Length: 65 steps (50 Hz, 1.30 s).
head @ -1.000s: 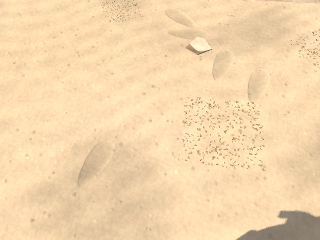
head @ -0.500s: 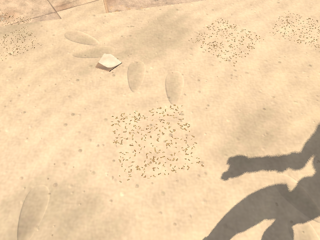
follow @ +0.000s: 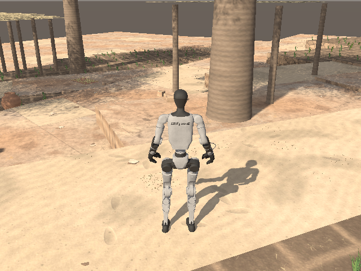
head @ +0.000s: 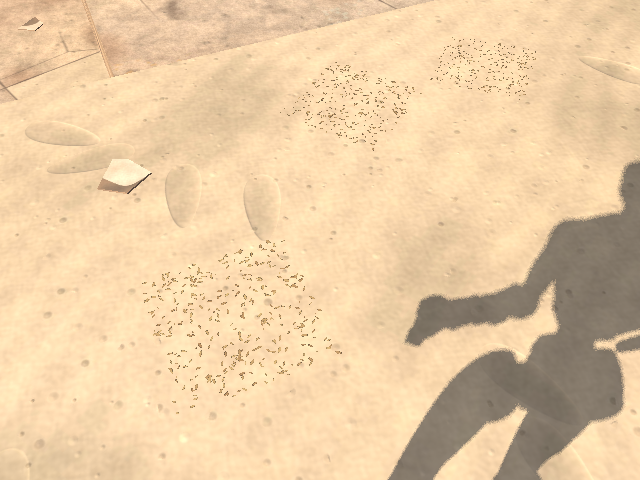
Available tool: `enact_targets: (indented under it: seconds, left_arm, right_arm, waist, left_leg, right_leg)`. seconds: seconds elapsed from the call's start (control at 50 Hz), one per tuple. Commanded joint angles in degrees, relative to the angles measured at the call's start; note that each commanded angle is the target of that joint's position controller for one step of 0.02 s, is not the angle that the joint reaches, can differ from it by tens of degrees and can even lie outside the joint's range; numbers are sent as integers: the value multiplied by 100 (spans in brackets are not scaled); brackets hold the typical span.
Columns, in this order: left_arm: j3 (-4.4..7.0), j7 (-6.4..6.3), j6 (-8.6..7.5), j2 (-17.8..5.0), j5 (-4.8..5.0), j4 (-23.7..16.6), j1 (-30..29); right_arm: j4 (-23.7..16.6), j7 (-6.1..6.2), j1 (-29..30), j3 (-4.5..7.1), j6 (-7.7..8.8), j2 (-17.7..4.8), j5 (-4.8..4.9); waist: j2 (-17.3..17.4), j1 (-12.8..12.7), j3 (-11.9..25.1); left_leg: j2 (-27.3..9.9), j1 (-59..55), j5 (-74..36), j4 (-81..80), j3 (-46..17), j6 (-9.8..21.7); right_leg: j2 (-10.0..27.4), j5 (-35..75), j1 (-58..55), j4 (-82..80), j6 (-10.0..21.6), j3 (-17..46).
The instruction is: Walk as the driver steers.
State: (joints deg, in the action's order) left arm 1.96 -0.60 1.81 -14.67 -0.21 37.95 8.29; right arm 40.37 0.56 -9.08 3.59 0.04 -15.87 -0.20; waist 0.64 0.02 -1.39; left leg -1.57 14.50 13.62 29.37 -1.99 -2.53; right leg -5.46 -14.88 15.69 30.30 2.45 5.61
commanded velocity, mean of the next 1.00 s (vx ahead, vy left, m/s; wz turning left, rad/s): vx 0.10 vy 0.00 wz -0.04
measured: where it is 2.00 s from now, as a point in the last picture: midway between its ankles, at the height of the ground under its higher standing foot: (340, 429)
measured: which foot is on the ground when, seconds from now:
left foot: down 0.00-0.94, up 0.96-1.00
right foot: down 0.00-0.68, up 0.70-0.92, down 0.94-1.00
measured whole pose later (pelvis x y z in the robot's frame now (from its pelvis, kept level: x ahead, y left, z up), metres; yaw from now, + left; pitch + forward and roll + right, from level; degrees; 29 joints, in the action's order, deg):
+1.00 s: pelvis +0.08 -0.02 +0.00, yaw +0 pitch +0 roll +0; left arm 3.6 0.6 -5.2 -15.2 0.9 48.5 14.9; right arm 47.9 0.4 -19.6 2.6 2.2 -17.3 1.6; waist 2.6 0.2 0.1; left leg -0.7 14.5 26.2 46.5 -3.2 1.5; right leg -0.9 -16.0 14.8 30.6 2.1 -1.7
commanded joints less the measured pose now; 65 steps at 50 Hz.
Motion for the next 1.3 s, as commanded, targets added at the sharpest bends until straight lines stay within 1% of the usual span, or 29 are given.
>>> enact_targets:
  seconds: [0.02,0.04,0.06,0.1,0.14,0.32,0.62,0.64,0.66,0.68,0.72,0.74,0.76,0.78,0.82,0.88,0.92,0.94,0.96,0.98,1.0,1.02,1.04,1.06,1.08,1.16,1.22,1.26,1.3]
  left_arm:
    - [148,38,-180,-550,-103,-181,542]
    - [139,27,-182,-585,-136,-133,407]
    - [173,22,-160,-690,-124,-138,149]
    - [199,-11,-82,-697,-66,-157,-35]
    - [191,-10,-55,-608,-51,-120,34]
    - [206,-59,-94,-479,-36,157,245]
    - [225,-199,-78,-475,-25,601,437]
    - [212,-206,-71,-421,-24,679,525]
    - [213,-214,-68,-406,-1,730,553]
    - [230,-218,-92,-425,33,741,554]
    - [222,-183,-261,-392,99,544,232]
    - [221,-146,-374,-422,145,444,-17]
    - [240,-103,-460,-464,180,401,-130]
    - [251,-57,-522,-486,189,401,-119]
    - [224,40,-619,-431,199,453,-63]
    - [207,144,-699,-315,144,731,364]
    - [291,138,-669,-438,157,1061,1131]
    - [355,93,-663,-616,196,1150,1627]
    - [453,26,-665,-1182,147,1163,2206]
    - [494,117,-735,-1486,58,1154,2284]
    - [380,147,-800,-1138,74,1043,1782]
    - [289,159,-832,-856,79,954,1465]
    - [242,174,-831,-789,44,892,1235]
    - [198,176,-810,-702,30,873,1130]
    - [151,169,-783,-595,8,890,1157]
    - [132,81,-720,-684,40,1054,1514]
    - [123,2,-679,-784,46,1130,1660]
    - [134,-19,-671,-857,79,1218,1849]
    - [151,-24,-651,-886,126,1299,1914]
  right_arm:
    - [-366,-4,94,193,136,-1023,-120]
    - [-392,-40,251,120,152,-661,-97]
    - [-416,-67,339,65,176,-477,-88]
    - [-404,-73,272,61,237,-548,-88]
    - [-359,-50,121,33,279,-517,-84]
    - [-349,-18,23,-53,228,-414,-58]
    - [22,-46,-125,-121,255,-334,-39]
    - [95,-38,-208,-128,246,-320,-44]
    - [136,-21,-236,-106,225,-395,-23]
    - [166,7,-311,-46,198,-583,19]
    - [275,62,-649,32,200,-879,95]
    - [315,94,-765,64,234,-956,97]
    - [350,110,-860,82,284,-988,69]
    - [355,107,-876,88,324,-973,68]
    - [306,79,-707,89,331,-929,145]
    - [293,27,-469,116,256,-1009,230]
    - [324,-3,-545,47,232,-789,188]
    - [289,-30,-463,-52,269,-498,131]
    - [78,-55,-339,-203,341,-5,13]
    - [-130,-15,-322,-102,453,-316,192]
    - [-90,-19,-338,-2,518,-696,314]
    - [-36,-55,-326,23,555,-774,316]
    - [40,-69,-324,27,584,-706,232]
    - [47,-96,-263,48,590,-699,157]
    - [66,-147,-254,37,578,-607,133]
    - [-120,-195,221,-35,499,-345,84]
    - [-359,-231,884,-128,529,-159,108]
    - [-473,-280,1222,-148,552,-156,136]
    - [-576,-331,1407,-139,573,-220,165]
  waist:
    - [687,-461,591]
    - [801,-334,637]
    - [682,-211,467]
    - [532,-81,323]
    - [398,-63,290]
    - [-98,-11,231]
    - [-30,-42,136]
    - [20,-44,247]
    - [134,-24,150]
    - [370,30,-27]
    - [885,161,-516]
    - [874,257,-770]
    - [804,309,-819]
    - [732,307,-717]
    - [589,237,-492]
    - [549,-54,-133]
    - [423,-377,109]
    - [171,-629,240]
    - [-1254,-771,489]
    - [-1637,-685,348]
    - [-936,-473,-171]
    - [-796,-354,-433]
    - [-596,-259,-417]
    - [-540,-204,-441]
    - [-594,-175,-369]
    - [-450,-269,-353]
    - [-489,-436,-461]
    - [-476,-521,-568]
    - [-492,-469,-657]
  left_leg:
    - [-894,-899,-2262,-474,-768,605]
    - [-853,-388,-1317,-636,-823,810]
    - [-630,-260,-684,-670,-681,695]
    - [-415,-202,-466,-616,-478,478]
    - [-366,-204,-449,-554,-412,431]
    - [-223,-268,-452,-432,-318,467]
    - [-133,-162,-416,-613,-301,510]
    - [-102,-198,137,-707,-298,532]
    - [-97,-155,1036,-840,-384,613]
    - [-231,-139,2056,-1052,-687,805]
    - [-1282,-262,3477,-1883,-2151,1450]
    - [-1668,-189,3399,-2114,-2701,1703]
    - [-1827,-381,3024,-2181,-2882,1820]
    - [-1861,-702,2633,-2171,-2830,1827]
    - [-1549,-924,1816,-2115,-2150,1594]
    - [-910,-142,872,-1780,-1001,1345]
    - [-665,540,944,-1138,-698,1159]
    - [-423,1044,849,-257,-398,901]
    - [151,1989,1248,1921,290,433]
    - [439,2917,2023,3169,-136,410]
    - [-16,3412,1599,3706,-434,533]
    - [-226,3511,978,3736,-379,635]
    - [-375,3407,510,3616,-312,659]
    - [-497,3296,153,3388,-281,630]
    - [-553,3092,-144,3261,-194,581]
    - [-482,3084,-880,2336,138,246]
    - [-294,2569,-1612,1076,328,161]
    - [-175,2318,-1878,577,393,187]
    - [-147,2286,-1880,252,277,314]
  right_leg:
    - [518,49,164,-340,74,510]
    - [491,-43,-296,-396,-140,323]
    - [489,131,-341,-384,-188,315]
    - [513,515,-263,-297,-87,378]
    - [559,656,-264,-347,-42,438]
    - [601,909,-296,-387,-146,476]
    - [641,1096,-560,-415,-258,452]
    - [563,653,-606,-407,-257,357]
    - [416,-65,-449,-280,-234,186]
    - [226,-883,-63,47,-208,-70]
    - [268,-1184,1000,922,-190,-482]
    - [519,-1136,1341,1321,-154,-371]
    - [697,-1307,1701,1695,-116,-246]
    - [838,-1449,1972,1870,-74,-191]
    - [922,-1275,1710,1301,-8,-322]
    - [522,112,-130,41,-109,-891]
    - [282,428,-1414,-269,-167,-1036]
    - [676,112,-2086,-502,-11,-467]
    - [2058,-824,-2697,-1362,565,1680]
    - [2814,-1983,-2510,-2084,1390,3668]
    - [2788,-2559,-2219,-2154,1403,3379]
    - [2499,-2215,-2025,-2173,1184,2715]
    - [2250,-1536,-1889,-2208,1008,2190]
    - [2062,-786,-1785,-2242,887,1720]
    - [1886,-159,-1670,-2285,805,1309]
    - [1640,1601,-1562,-2354,870,414]
    - [1485,1733,-1248,-2472,797,6]
    - [1582,1626,-1243,-2535,816,-40]
    - [1772,1749,-1530,-2462,794,-38]
Velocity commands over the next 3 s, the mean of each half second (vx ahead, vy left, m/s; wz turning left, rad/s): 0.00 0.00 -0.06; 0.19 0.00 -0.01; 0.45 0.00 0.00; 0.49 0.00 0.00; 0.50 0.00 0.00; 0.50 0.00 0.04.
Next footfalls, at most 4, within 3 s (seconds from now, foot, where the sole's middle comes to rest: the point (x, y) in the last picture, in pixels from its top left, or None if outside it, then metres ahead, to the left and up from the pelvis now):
0.94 right None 0.12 -0.12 -0.77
1.42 left None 0.48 0.11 -0.77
1.98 right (388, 352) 0.78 -0.12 -0.77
2.52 left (290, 253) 1.08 0.11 -0.77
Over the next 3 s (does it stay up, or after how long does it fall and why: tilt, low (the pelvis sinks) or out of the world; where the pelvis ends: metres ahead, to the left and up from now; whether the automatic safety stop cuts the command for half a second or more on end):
stays up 1.17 0.00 0.00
